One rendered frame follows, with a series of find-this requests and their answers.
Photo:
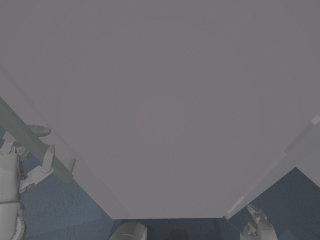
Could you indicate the handle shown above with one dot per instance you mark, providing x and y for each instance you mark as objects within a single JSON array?
[{"x": 14, "y": 125}]

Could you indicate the robot right hand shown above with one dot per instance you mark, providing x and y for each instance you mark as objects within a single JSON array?
[{"x": 262, "y": 231}]

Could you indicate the fridge door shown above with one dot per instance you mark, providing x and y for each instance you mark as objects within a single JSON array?
[{"x": 172, "y": 109}]

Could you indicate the left robot forearm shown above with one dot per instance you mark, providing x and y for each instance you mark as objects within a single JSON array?
[{"x": 12, "y": 225}]

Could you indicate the left robot thigh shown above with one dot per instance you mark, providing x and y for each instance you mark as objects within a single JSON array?
[{"x": 131, "y": 230}]

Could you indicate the robot left hand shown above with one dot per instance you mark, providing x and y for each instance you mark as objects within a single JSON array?
[{"x": 12, "y": 153}]

